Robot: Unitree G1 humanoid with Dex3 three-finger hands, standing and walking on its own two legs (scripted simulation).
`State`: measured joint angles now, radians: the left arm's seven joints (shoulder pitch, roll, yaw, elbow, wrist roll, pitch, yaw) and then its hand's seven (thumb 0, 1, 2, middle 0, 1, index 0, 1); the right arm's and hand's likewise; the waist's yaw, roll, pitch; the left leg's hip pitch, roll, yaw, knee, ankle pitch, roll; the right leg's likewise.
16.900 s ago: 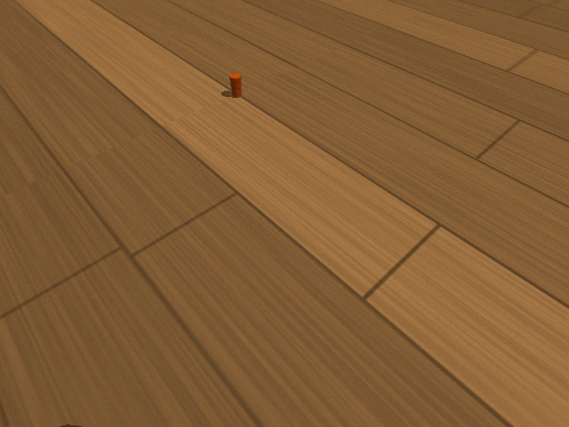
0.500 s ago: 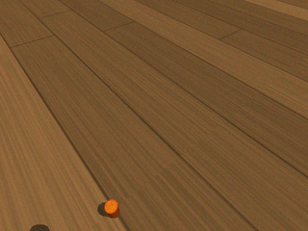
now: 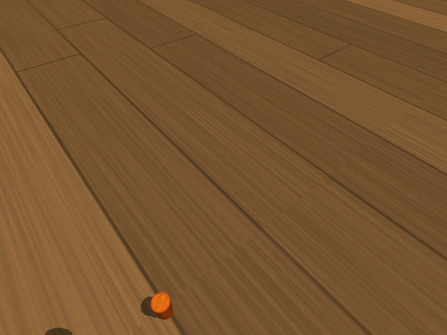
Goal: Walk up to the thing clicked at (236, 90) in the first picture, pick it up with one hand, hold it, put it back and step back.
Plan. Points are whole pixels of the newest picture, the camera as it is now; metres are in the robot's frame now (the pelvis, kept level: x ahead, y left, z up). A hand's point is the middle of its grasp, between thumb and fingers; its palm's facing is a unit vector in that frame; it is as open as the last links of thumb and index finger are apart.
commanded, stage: stand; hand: left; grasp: from the side
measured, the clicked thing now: (163, 307) +0.36 +0.25 -0.71
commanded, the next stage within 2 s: go down in 0.42 s
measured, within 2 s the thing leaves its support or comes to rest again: neither
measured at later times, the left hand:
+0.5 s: hand out of the picture +0.06 +0.25 -0.16, palm faces -0.03 -0.94 -0.33, open 7.4 cm
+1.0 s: hand out of the picture +0.14 +0.28 -0.20, palm faces +0.09 -0.94 -0.32, open 15.3 cm
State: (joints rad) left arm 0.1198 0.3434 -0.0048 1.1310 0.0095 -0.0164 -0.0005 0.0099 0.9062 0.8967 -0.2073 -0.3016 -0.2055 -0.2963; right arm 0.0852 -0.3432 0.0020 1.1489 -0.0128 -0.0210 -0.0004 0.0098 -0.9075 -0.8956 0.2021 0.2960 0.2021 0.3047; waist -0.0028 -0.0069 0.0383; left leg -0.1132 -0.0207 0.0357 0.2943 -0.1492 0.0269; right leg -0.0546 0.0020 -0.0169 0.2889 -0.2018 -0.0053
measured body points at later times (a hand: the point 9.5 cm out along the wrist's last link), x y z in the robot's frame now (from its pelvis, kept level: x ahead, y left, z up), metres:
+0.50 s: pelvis +0.00 +0.00 +0.00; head +0.01 +0.00 +0.45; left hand +0.07 +0.29 -0.14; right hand +0.07 -0.30 -0.13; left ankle +0.01 +0.10 -0.75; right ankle -0.03 -0.11 -0.75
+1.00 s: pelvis -0.02 +0.00 -0.06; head +0.06 +0.02 +0.38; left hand +0.14 +0.33 -0.18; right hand +0.10 -0.27 -0.17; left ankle +0.01 +0.10 -0.75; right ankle -0.03 -0.11 -0.75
